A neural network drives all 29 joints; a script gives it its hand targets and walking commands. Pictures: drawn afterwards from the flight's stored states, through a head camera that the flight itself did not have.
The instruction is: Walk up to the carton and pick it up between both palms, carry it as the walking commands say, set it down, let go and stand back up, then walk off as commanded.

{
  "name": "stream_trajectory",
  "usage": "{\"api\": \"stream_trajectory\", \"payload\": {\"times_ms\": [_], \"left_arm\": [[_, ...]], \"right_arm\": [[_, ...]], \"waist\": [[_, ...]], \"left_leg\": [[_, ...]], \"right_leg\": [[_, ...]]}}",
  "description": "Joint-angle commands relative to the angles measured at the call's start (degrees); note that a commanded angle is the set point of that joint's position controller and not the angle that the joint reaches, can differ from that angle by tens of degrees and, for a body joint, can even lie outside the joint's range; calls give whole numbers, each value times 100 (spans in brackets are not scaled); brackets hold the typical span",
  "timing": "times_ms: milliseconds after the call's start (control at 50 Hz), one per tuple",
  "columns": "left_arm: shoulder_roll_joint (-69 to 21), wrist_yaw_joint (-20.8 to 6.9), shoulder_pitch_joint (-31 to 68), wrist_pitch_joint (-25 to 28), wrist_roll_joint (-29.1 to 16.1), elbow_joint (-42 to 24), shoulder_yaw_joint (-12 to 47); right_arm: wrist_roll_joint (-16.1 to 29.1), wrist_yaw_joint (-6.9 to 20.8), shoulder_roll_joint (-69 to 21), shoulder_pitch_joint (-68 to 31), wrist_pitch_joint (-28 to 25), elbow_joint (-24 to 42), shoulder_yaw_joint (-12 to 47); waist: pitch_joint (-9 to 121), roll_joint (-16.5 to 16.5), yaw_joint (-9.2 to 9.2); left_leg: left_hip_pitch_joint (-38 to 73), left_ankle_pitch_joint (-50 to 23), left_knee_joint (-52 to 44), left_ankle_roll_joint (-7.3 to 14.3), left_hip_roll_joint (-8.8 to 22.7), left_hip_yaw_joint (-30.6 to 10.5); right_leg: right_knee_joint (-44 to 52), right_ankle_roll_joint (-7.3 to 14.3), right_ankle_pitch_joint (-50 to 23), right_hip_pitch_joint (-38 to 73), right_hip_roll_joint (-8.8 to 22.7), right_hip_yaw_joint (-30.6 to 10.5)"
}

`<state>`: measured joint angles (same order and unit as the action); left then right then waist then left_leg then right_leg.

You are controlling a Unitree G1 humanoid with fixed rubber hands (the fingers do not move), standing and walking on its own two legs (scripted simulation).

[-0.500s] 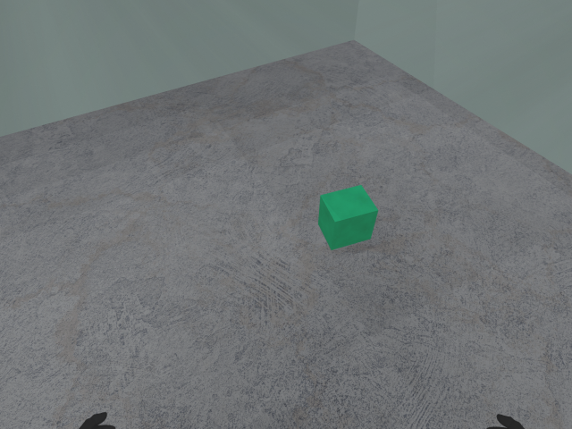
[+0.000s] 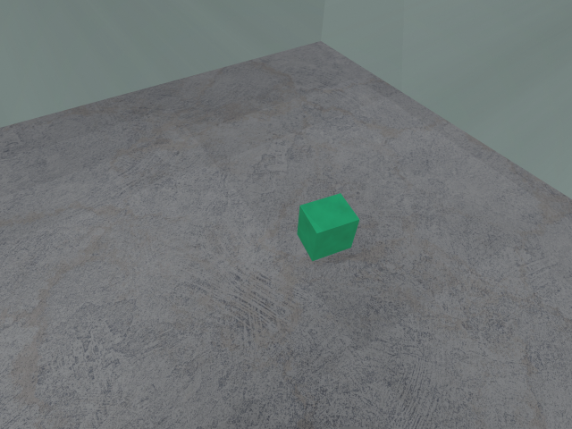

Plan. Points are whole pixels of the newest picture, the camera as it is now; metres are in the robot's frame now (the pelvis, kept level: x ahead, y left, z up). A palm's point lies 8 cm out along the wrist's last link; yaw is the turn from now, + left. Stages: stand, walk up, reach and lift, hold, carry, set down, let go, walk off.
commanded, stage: walk up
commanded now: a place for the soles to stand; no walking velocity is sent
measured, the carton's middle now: (326, 227) +0.99 -0.17 -0.68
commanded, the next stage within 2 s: none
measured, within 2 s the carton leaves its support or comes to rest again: neither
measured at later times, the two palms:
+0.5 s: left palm (94, 325) +0.28 +0.32 -0.06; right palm (516, 360) +0.25 -0.35 -0.08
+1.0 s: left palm (163, 213) +0.54 +0.27 -0.08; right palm (509, 291) +0.37 -0.38 -0.08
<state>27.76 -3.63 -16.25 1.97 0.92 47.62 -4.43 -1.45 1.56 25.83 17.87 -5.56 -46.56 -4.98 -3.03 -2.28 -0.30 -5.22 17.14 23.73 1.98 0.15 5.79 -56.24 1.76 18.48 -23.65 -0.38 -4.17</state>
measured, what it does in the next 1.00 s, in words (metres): walks ahead: right foot, then left foot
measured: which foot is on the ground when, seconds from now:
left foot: down 0.00-0.26, up 0.28-0.60, down 0.62-1.00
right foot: up 0.00-0.24, down 0.26-0.62, up 0.64-0.96, down 0.98-1.00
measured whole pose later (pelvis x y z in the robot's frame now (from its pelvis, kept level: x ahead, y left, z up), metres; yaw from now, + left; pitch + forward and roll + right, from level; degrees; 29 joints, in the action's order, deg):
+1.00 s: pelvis +0.37 -0.03 -0.02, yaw -6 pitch -1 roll +0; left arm 27.3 -4.2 -14.9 3.6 1.4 38.4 -5.1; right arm -0.7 1.5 28.1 25.0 -4.9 -36.7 -4.8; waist -3.2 -0.4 -2.7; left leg -12.0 24.1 38.6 0.2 6.0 3.5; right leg -32.8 2.2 11.1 -21.4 1.3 2.3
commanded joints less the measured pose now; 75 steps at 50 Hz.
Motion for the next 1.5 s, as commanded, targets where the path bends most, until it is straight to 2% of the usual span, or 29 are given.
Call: {"api": "stream_trajectory", "payload": {"times_ms": [0,140,200,220,240,260,320,360,480,560,580,600,620,640,720,860,920,940,960,980,1000,1080,1140,1220,1260,1280,1340,1380,1480], "left_arm": [[699,-48,305,27,-54,-658,-187],[412,-171,1050,-27,53,-1107,-140],[744,-40,-349,52,42,-786,-407],[1229,32,-1192,70,70,-748,-613],[1589,116,-1261,117,31,-915,-635],[1689,157,-892,166,-60,-1124,-586],[1016,191,-171,241,-110,-1192,-436],[882,154,72,247,-49,-1316,-396],[1237,-37,114,263,68,-1438,-382],[913,-52,-179,199,43,-1487,-205],[681,-7,-259,210,22,-1442,-125],[313,20,-395,220,-11,-1545,-27],[865,112,-432,169,13,-1500,-147],[1122,140,-365,146,-21,-1359,-179],[928,7,-881,181,3,-1014,-240],[623,-133,100,142,13,-1257,-244],[586,-61,-271,194,35,-1071,-342],[893,23,-661,230,62,-900,-438],[1154,103,-1209,251,84,-872,-542],[1547,207,-1309,277,75,-1044,-573],[1649,180,-1018,277,-26,-1123,-564],[935,265,-543,245,-33,-1118,-286],[955,287,-346,210,-42,-1196,-159],[703,336,173,132,-170,-1217,94],[472,382,-144,49,-211,-1099,184],[718,423,-339,-28,-229,-897,124],[785,417,-459,18,-107,-471,72],[1013,411,52,48,-43,-442,63],[737,372,318,122,-86,32,202]], "right_arm": [[25,-63,1121,278,-71,496,-229],[10,-87,1269,465,73,921,-296],[97,-99,1006,438,116,1059,-196],[154,-115,767,734,112,1258,-107],[218,-89,578,937,110,1283,-3],[165,-140,1069,684,117,1214,-71],[108,-44,1102,545,138,1041,-116],[34,78,1005,901,199,774,-162],[-18,219,967,461,157,1047,-269],[-30,143,996,809,-36,903,-333],[-68,65,1158,1210,-89,849,-388],[-150,-18,1630,1509,-178,869,-470],[47,-45,1931,1364,-153,1114,-539],[112,-57,1867,1035,-139,1141,-550],[42,-17,1350,452,-145,1305,-353],[66,-13,1480,552,-89,1295,-358],[115,-10,1345,459,3,1298,-306],[86,-34,1084,626,48,1271,-221],[95,-64,791,753,30,1382,-121],[174,-71,629,676,50,1472,-3],[157,-164,1158,402,93,1368,-154],[133,-151,904,843,80,966,-66],[91,-171,762,741,147,893,-22],[57,-203,1032,548,179,779,-129],[36,-210,1231,-74,152,942,-84],[119,-201,1325,-348,187,948,-86],[114,-173,1208,-896,324,813,0],[135,-150,922,-874,359,665,50],[118,-75,805,-1078,306,329,94]], "waist": [[-299,928,-176],[-336,1119,-331],[504,245,458],[1018,-722,833],[1408,-1133,647],[1035,23,579],[-217,513,167],[-181,-330,11],[-30,-896,50],[-98,207,-177],[125,723,-433],[340,1687,-493],[255,613,-438],[17,104,-302],[-78,1242,-5],[-3,1326,-194],[187,1060,137],[491,393,277],[740,-478,580],[629,-1224,562],[495,-422,479],[30,-674,126],[390,-933,112],[509,-427,-228],[544,931,87],[686,865,131],[315,812,352],[-136,568,112],[347,527,64]], "left_leg": [[618,-3042,-829,551,1292,-759],[371,-2831,-691,526,1404,-414],[-303,-3395,1687,409,1020,54],[-1484,-1920,3476,217,588,59],[-2860,1407,4592,57,-71,-516],[-3046,1242,4994,86,186,-1239],[-2745,684,4323,25,718,-1247],[-2055,300,3441,-146,560,-745],[-1196,-211,1913,-125,439,-234],[-5,-222,940,40,-91,-69],[558,804,138,260,474,-1038],[973,1771,-928,671,2067,-3747],[634,2275,-1101,1275,2682,-4503],[135,2564,-1086,1370,2484,-4086],[-667,261,-781,892,1394,-1822],[-799,-1071,-457,921,1266,-888],[-1203,-1090,453,720,1218,-700],[-1563,-1198,1420,535,934,-439],[-2253,-646,2921,376,618,-268],[-3351,1180,3797,42,111,-377],[-3328,1544,4520,81,262,-925],[-2544,1020,3017,-158,464,-545],[-1549,397,2281,-138,234,-159],[-238,-1433,894,239,273,-538],[-889,-1400,6,1043,1870,-2462],[-1317,-1210,58,1471,2092,-2611],[-2063,-367,481,600,1066,-1618],[-1716,639,559,224,567,-1349],[-1096,303,151,340,860,-1608]], "right_leg": [[353,-126,-450,-953,203,-109],[1964,110,-487,-171,-6,848],[2776,525,-768,2062,-264,846],[3227,926,14,3237,838,-903],[3685,1463,159,4109,2337,-3533],[3979,1761,576,3380,2580,-3812],[4083,1405,-109,1396,1773,-1634],[4167,1175,-88,630,1104,-564],[4205,1041,1585,-277,1142,-698],[2967,853,1686,-870,806,-459],[1678,607,1144,-1060,484,-131],[-202,130,1165,-1851,-330,195],[-742,38,1068,-2061,-98,-266],[-840,15,597,-1965,217,-448],[1,-91,102,-980,298,-41],[1639,-104,-407,-94,235,717],[2638,78,-747,1121,-18,928],[2770,212,-549,2014,-76,778],[3281,442,236,2660,791,-484],[3865,1044,-141,2803,2333,-2875],[3710,1809,-506,2213,2591,-3110],[3009,1338,-3887,1313,1467,-432],[2480,1210,-4869,876,1377,-174],[1790,514,-1751,-261,895,130],[907,-10,1240,-78,228,504],[657,-42,1673,548,196,371],[2118,137,212,1065,250,430],[2939,348,650,204,762,-479],[2988,221,291,492,522,-74]]}}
